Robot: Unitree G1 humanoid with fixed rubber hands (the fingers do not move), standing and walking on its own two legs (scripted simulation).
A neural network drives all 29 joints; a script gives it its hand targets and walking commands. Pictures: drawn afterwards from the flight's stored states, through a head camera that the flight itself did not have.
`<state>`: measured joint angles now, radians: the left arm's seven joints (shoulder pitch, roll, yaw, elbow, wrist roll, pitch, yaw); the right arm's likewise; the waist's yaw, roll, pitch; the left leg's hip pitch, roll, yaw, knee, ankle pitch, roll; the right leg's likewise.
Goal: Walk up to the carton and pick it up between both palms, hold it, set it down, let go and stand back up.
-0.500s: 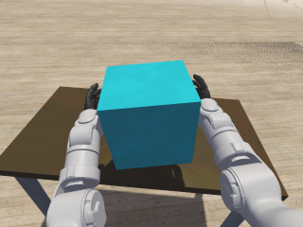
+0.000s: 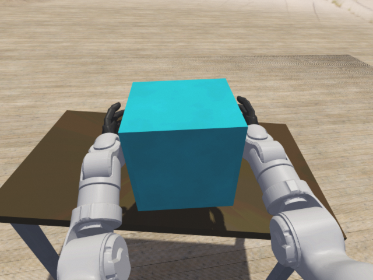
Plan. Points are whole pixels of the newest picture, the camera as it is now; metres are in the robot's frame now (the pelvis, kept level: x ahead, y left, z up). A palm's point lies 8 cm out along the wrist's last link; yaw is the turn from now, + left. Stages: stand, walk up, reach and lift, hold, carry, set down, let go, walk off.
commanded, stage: reach and lift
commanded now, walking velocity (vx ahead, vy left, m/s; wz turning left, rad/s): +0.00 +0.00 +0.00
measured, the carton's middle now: (182, 143) +0.39 +0.02 +0.16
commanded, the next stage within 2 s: hold in 0.24 s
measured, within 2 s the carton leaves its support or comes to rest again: neither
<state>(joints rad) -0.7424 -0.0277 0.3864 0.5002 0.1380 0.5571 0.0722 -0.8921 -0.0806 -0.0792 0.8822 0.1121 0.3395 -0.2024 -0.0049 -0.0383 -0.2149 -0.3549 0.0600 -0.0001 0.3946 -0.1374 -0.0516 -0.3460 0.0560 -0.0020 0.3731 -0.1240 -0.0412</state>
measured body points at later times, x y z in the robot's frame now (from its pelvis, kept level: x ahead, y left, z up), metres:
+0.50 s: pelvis +0.00 +0.00 +0.00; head -0.04 +0.02 +0.45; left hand +0.40 +0.17 +0.19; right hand +0.42 -0.13 +0.21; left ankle +0.03 +0.15 -0.74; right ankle +0.04 -0.09 -0.74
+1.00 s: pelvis +0.00 +0.00 +0.00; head -0.05 +0.02 +0.45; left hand +0.39 +0.17 +0.21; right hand +0.41 -0.13 +0.22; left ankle +0.03 +0.15 -0.74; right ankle +0.04 -0.09 -0.74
